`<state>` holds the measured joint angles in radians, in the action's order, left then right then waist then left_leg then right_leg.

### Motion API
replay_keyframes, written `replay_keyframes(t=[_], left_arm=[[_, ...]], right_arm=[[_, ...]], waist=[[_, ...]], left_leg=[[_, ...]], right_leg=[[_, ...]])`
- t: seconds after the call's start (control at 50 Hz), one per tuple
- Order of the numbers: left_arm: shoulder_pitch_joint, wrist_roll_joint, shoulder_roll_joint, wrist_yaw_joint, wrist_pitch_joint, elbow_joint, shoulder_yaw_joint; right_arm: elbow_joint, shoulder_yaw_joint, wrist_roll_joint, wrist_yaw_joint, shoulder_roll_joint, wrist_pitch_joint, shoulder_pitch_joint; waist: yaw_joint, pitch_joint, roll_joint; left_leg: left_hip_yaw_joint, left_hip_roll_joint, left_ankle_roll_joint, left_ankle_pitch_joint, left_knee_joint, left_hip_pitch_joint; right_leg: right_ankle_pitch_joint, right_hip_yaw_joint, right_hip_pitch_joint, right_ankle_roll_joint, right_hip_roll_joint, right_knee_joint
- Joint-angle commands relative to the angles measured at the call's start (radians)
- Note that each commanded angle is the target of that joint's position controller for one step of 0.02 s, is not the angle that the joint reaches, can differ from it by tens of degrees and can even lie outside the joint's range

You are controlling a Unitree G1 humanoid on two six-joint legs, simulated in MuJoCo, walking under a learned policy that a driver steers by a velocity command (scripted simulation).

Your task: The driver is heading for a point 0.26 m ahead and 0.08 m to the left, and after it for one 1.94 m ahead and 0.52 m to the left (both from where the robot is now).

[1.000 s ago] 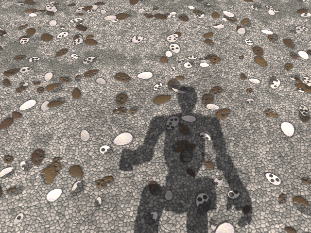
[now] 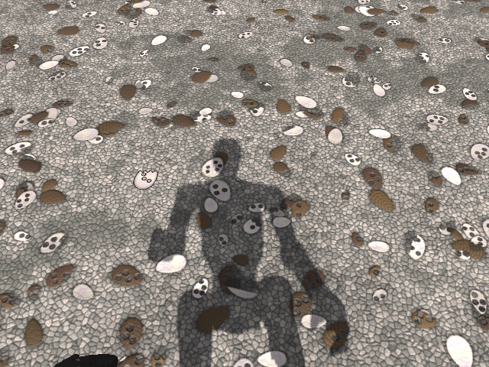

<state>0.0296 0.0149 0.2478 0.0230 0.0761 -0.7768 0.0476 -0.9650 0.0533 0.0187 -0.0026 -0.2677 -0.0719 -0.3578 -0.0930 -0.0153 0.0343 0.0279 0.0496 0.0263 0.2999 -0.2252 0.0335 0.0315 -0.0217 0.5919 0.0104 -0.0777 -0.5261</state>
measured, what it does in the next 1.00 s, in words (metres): walks ahead, turning left: right foot, then left foot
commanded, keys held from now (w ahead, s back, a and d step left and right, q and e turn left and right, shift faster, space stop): w+q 0.64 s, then w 0.36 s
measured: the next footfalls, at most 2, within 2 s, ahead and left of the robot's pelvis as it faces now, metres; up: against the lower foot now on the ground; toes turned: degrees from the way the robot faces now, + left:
right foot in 0.06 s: +0.22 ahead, -0.14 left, +0.00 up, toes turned +1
left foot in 0.60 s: +0.45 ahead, +0.17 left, +0.00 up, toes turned +23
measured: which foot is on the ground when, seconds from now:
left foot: down 0.00-0.06, up 0.08-0.58, down 0.60-1.00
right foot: up 0.00-0.04, down 0.06-0.62, up 0.64-1.00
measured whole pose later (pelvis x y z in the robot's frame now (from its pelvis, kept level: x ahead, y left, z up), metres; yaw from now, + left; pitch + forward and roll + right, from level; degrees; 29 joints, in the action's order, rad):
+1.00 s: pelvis +0.52 +0.12 +0.01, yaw +26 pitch +2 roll +1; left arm 0.06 0.01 0.27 0.02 0.09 -0.81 0.06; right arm -0.83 0.06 0.01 0.00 -0.25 -0.07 -0.33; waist -0.06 -0.02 0.05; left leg -0.03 0.09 0.08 0.25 -0.24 -0.02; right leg 0.11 -0.03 0.66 -0.02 -0.10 -0.60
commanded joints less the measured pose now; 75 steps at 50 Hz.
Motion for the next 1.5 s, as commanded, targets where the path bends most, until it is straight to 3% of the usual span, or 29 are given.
replay_keyframes(t=[0.02,0.06,0.08,0.1,0.12,0.14,0.16,0.24,0.36,0.5,0.58,0.6,0.62,0.64,0.66,0.68,0.7,0.74,0.92,1.06,1.1,1.14,1.16,1.18,1.2,1.22,1.26,1.34,1.5], left_arm=[[-0.060,0.002,0.111,0.011,0.031,0.085,0.028],[0.186,-0.008,0.188,-0.001,0.038,0.016,0.067],[0.373,-0.025,0.263,-0.013,0.035,-0.010,0.087],[0.398,-0.021,0.302,-0.008,0.024,-0.034,0.093],[0.384,-0.015,0.195,-0.010,0.021,-0.020,0.066],[0.314,-0.012,0.155,-0.015,0.023,-0.014,0.052],[0.266,-0.018,0.135,-0.013,0.027,-0.009,0.043],[0.142,-0.024,0.091,-0.011,0.043,-0.024,0.036],[0.174,-0.031,0.150,-0.036,0.040,-0.060,0.057],[0.259,0.000,0.202,-0.044,0.003,-0.094,0.077],[0.209,0.019,0.246,-0.050,-0.030,-0.079,0.088],[0.220,0.009,0.225,-0.052,-0.029,-0.073,0.078],[0.294,-0.041,0.088,-0.044,-0.012,-0.024,0.037],[0.260,-0.013,0.089,-0.032,0.034,0.008,0.021],[0.147,0.035,0.166,-0.019,0.062,0.023,0.040],[0.130,0.039,0.157,-0.018,0.075,0.021,0.036],[0.121,0.009,0.152,-0.029,0.072,-0.002,0.039],[0.173,-0.008,0.167,-0.028,0.047,-0.018,0.050],[-0.024,-0.011,0.089,-0.014,0.020,0.028,0.025],[-0.133,-0.003,0.104,0.022,0.041,0.076,0.018],[-0.061,-0.004,0.132,0.025,0.044,0.061,0.029],[0.195,-0.013,0.204,0.015,0.045,-0.009,0.063],[0.358,-0.026,0.277,0.008,0.042,-0.032,0.078],[0.411,-0.008,0.270,0.012,0.034,-0.066,0.079],[0.373,0.011,0.194,0.013,0.031,-0.059,0.055],[0.297,0.003,0.161,0.005,0.026,-0.042,0.044],[0.189,-0.022,0.130,0.005,0.029,-0.028,0.029],[0.174,-0.018,0.149,0.003,0.038,-0.044,0.030],[0.295,0.004,0.194,-0.018,0.019,-0.098,0.042]], right_arm=[[0.023,0.042,0.006,0.011,-0.186,0.010,-0.023],[0.039,0.034,0.002,0.013,-0.168,0.014,0.014],[0.072,0.011,-0.022,0.012,-0.108,0.011,0.018],[0.075,-0.017,-0.004,0.007,0.000,-0.008,-0.127],[0.062,0.011,0.018,0.006,-0.120,-0.017,-0.065],[0.092,0.026,0.032,0.006,-0.160,-0.020,0.023],[0.095,0.027,0.017,0.009,-0.149,-0.020,0.074],[0.107,0.033,0.022,0.009,-0.076,0.030,0.042],[0.169,0.031,0.004,-0.008,-0.054,0.040,0.165],[0.268,0.018,0.002,-0.049,-0.052,0.039,0.361],[0.245,0.070,0.008,-0.051,-0.141,0.046,0.140],[0.196,0.109,0.011,-0.035,-0.214,0.051,-0.032],[0.185,0.135,0.017,-0.017,-0.340,0.054,-0.065],[0.230,0.118,0.005,-0.026,-0.324,0.036,-0.069],[0.223,0.091,-0.006,-0.031,-0.234,0.022,-0.054],[0.220,0.079,-0.005,-0.029,-0.191,0.012,-0.011],[0.232,0.062,-0.003,-0.028,-0.138,0.008,0.072],[0.256,0.047,-0.024,-0.022,-0.105,0.002,0.145],[0.193,0.050,-0.010,0.010,-0.149,-0.010,0.038],[0.126,0.054,-0.005,0.018,-0.159,0.012,-0.053],[0.126,0.058,-0.005,0.022,-0.176,0.019,-0.033],[0.139,0.047,-0.009,0.023,-0.163,0.026,0.002],[0.158,0.025,-0.034,0.022,-0.106,0.021,-0.049],[0.144,0.003,-0.008,0.012,-0.025,0.001,-0.149],[0.151,0.024,0.012,0.007,-0.138,-0.018,-0.068],[0.190,0.029,0.029,0.002,-0.159,-0.027,0.046],[0.207,0.033,0.000,0.008,-0.141,-0.025,0.107],[0.200,0.023,-0.006,0.012,-0.080,0.004,0.068],[0.263,0.003,-0.006,-0.006,-0.048,-0.010,0.329]], waist=[[0.055,-0.032,-0.121],[0.182,0.127,-0.110],[0.246,0.295,0.003],[0.171,0.424,0.281],[0.210,0.360,0.167],[0.203,0.214,0.124],[0.186,0.125,0.050],[0.084,0.028,0.075],[0.095,-0.022,0.017],[0.155,-0.078,0.007],[-0.001,0.070,0.043],[-0.076,0.161,-0.004],[0.007,0.222,-0.279],[0.004,0.394,-0.259],[-0.036,0.293,-0.139],[-0.009,0.197,-0.109],[0.032,0.117,-0.027],[0.096,0.089,-0.086],[0.037,-0.005,-0.091],[0.011,-0.057,-0.108],[0.056,-0.012,-0.138],[0.188,0.165,-0.125],[0.214,0.327,0.020],[0.178,0.440,0.293],[0.213,0.338,0.154],[0.206,0.193,0.092],[0.137,0.058,0.005],[0.080,0.020,0.044],[0.166,-0.022,0.017]], left_leg=[[-0.176,-0.303,0.145,-0.477,-0.047,0.009],[-0.128,-0.223,0.097,-0.640,-0.309,-0.091],[-0.077,-0.143,0.055,-0.360,-0.622,-0.300],[-0.062,-0.003,0.006,0.270,-0.929,-0.659],[-0.163,-0.058,0.011,0.289,-1.042,-0.749],[-0.145,-0.098,0.018,0.197,-1.059,-0.801],[-0.137,-0.140,0.019,0.127,-1.022,-0.746],[-0.130,-0.207,-0.001,0.000,-0.943,-0.649],[-0.110,-0.201,-0.022,-0.263,-0.684,-0.724],[0.001,-0.158,0.026,-0.248,-0.439,-0.725],[0.110,-0.014,0.114,-0.122,-0.373,-0.373],[0.050,-0.003,0.156,-0.166,-0.334,-0.084],[-0.425,-0.260,0.300,-0.133,-0.293,0.244],[-0.886,-0.398,0.433,0.077,-0.089,0.389],[-0.764,-0.382,0.359,0.034,-0.044,0.342],[-0.615,-0.348,0.316,-0.038,-0.060,0.214],[-0.477,-0.296,0.263,-0.149,-0.056,0.054],[-0.379,-0.268,0.263,-0.349,-0.027,-0.126],[-0.158,-0.189,0.186,-0.364,0.065,-0.175],[-0.201,-0.282,0.170,-0.434,-0.022,0.040],[-0.192,-0.281,0.147,-0.664,-0.104,0.072],[-0.129,-0.202,0.100,-0.844,-0.403,-0.032],[-0.095,-0.110,0.058,-0.491,-0.735,-0.300],[-0.107,0.052,-0.002,0.236,-1.056,-0.634],[-0.199,-0.011,0.015,0.257,-1.140,-0.757],[-0.161,-0.063,0.024,0.174,-1.132,-0.802],[-0.126,-0.149,0.020,0.044,-0.991,-0.728],[-0.102,-0.193,-0.016,-0.004,-0.836,-0.645],[-0.035,-0.143,-0.040,-0.387,-0.381,-0.615]], right_leg=[[-0.079,0.003,-0.054,0.026,0.031,0.054],[-0.055,0.021,-0.440,0.077,0.044,0.065],[-0.039,-0.179,-0.753,0.139,-0.151,0.018],[-0.237,-0.600,-1.036,0.275,-0.362,0.125],[-0.378,-0.618,-0.968,0.240,-0.330,0.187],[-0.367,-0.468,-0.838,0.197,-0.300,0.216],[-0.167,-0.336,-0.684,0.160,-0.253,0.229],[-0.150,-0.138,-0.442,0.179,-0.206,0.378],[-0.014,0.083,-0.467,0.162,-0.180,0.415],[0.093,0.202,-0.646,0.125,-0.224,0.350],[0.622,0.273,-0.656,0.066,-0.195,-0.046],[0.475,0.286,-0.490,0.020,-0.155,-0.303],[-0.335,0.262,-0.060,-0.046,-0.010,-0.674],[-0.656,0.006,0.146,-0.054,0.121,-0.870],[-0.570,-0.056,0.250,-0.023,0.058,-0.888],[-0.480,-0.047,0.248,0.003,0.009,-0.818],[-0.408,-0.038,0.175,0.011,-0.039,-0.730],[-0.347,-0.050,0.033,-0.003,-0.078,-0.647],[0.090,0.004,0.036,-0.044,-0.028,-0.136],[0.001,0.010,0.085,0.018,0.017,0.035],[-0.081,0.040,-0.029,0.050,0.054,0.046],[-0.029,0.049,-0.426,0.117,0.060,0.039],[-0.010,-0.216,-0.779,0.211,-0.154,-0.013],[-0.239,-0.677,-1.028,0.358,-0.331,0.147],[-0.433,-0.677,-0.969,0.307,-0.296,0.217],[-0.434,-0.528,-0.828,0.261,-0.262,0.238],[-0.244,-0.366,-0.558,0.237,-0.201,0.294],[-0.080,-0.227,-0.399,0.256,-0.165,0.382],[-0.016,-0.046,-0.456,0.189,-0.102,0.397]])
Keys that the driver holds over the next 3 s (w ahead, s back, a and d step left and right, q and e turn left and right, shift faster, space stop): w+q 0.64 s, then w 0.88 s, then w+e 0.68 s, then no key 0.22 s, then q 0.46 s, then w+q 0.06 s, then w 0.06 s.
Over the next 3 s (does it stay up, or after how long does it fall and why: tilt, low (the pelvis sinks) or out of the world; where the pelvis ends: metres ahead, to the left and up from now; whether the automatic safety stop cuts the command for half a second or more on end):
stays up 1.38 0.39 0.00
